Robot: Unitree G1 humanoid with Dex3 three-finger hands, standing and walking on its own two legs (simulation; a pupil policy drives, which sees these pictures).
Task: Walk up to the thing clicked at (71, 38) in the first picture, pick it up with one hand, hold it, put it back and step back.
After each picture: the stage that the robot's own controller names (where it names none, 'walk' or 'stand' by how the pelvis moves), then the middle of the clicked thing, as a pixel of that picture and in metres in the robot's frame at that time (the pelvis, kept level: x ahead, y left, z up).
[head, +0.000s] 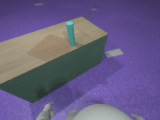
stand; (71, 34) +0.78 +0.24 +0.00
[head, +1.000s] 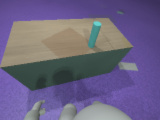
rise first; (93, 36) +0.70 +0.01 +0.02
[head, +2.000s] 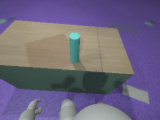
rise first; (74, 49) +0.47 +0.15 +0.06
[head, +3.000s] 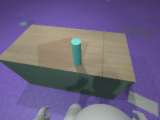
stand; (76, 53) +0.48 +0.15 +0.01
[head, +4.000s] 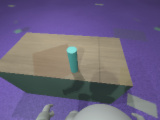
stand; (73, 61) +0.44 +0.16 +0.00
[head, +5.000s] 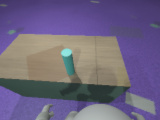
stand; (69, 63) +0.40 +0.19 +0.00
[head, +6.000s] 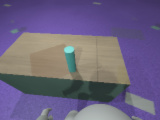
stand; (71, 60) +0.43 +0.18 -0.01
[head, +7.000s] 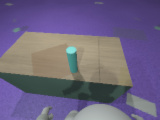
stand; (72, 61) +0.43 +0.16 -0.01
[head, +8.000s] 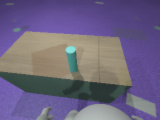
stand; (72, 60) +0.43 +0.17 -0.01
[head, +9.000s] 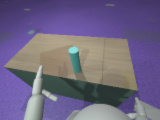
rise first; (75, 61) +0.44 +0.17 +0.00
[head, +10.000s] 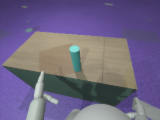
go down; (76, 60) +0.44 +0.17 +0.00
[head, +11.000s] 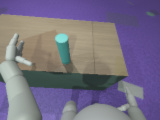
go down; (64, 51) +0.45 +0.16 +0.03
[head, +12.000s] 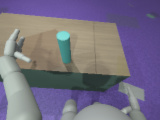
go down; (65, 50) +0.45 +0.16 +0.05
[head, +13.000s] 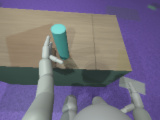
close in; (62, 45) +0.46 +0.17 +0.08
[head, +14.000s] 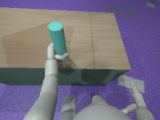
lift; (59, 44) +0.46 +0.17 +0.09
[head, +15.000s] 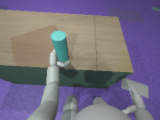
lift; (62, 52) +0.41 +0.17 +0.08
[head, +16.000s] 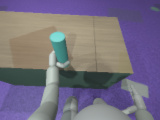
lift; (61, 53) +0.41 +0.17 +0.08
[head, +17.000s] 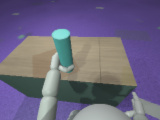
hold; (65, 55) +0.31 +0.15 +0.22
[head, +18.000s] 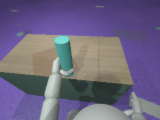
hold; (65, 59) +0.32 +0.16 +0.17
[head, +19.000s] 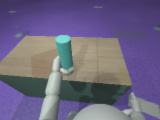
crouch; (66, 58) +0.33 +0.16 +0.17
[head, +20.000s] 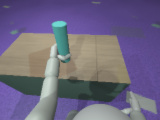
crouch; (62, 44) +0.42 +0.18 +0.19
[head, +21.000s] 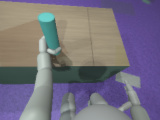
lower; (51, 38) +0.49 +0.20 +0.10
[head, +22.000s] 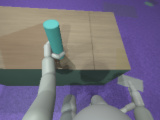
lower; (56, 43) +0.47 +0.19 +0.09
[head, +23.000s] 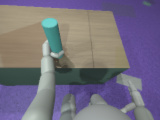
lower; (55, 42) +0.47 +0.19 +0.09
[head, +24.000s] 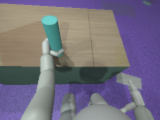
lower; (54, 40) +0.48 +0.19 +0.10
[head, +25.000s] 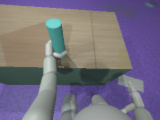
draw back; (58, 42) +0.47 +0.18 +0.10
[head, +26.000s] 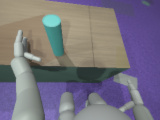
rise; (56, 40) +0.46 +0.18 +0.10
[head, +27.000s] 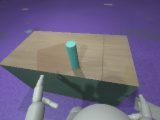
sink last; (73, 56) +0.45 +0.18 +0.05
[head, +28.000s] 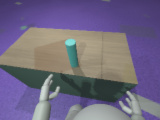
stand; (72, 55) +0.45 +0.18 +0.04
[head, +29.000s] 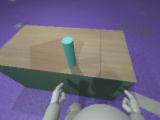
stand; (70, 53) +0.45 +0.18 +0.06
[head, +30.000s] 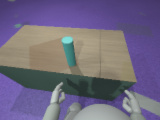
stand; (70, 53) +0.45 +0.18 +0.06
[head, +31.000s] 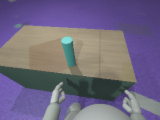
stand; (69, 53) +0.45 +0.19 +0.06
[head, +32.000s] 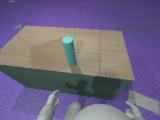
stand; (70, 52) +0.46 +0.18 +0.05
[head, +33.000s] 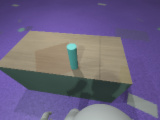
walk; (73, 57) +0.47 +0.17 +0.00
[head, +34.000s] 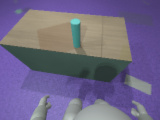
walk; (76, 35) +0.62 +0.16 +0.02
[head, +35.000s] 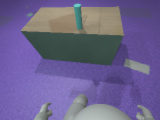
walk; (78, 17) +0.94 +0.22 +0.02
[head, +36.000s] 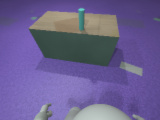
stand; (81, 20) +1.08 +0.17 +0.01
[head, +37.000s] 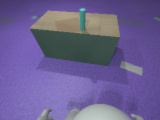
stand; (82, 20) +1.09 +0.16 +0.00
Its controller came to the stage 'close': yes
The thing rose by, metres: 0.20
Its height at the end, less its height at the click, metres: +0.00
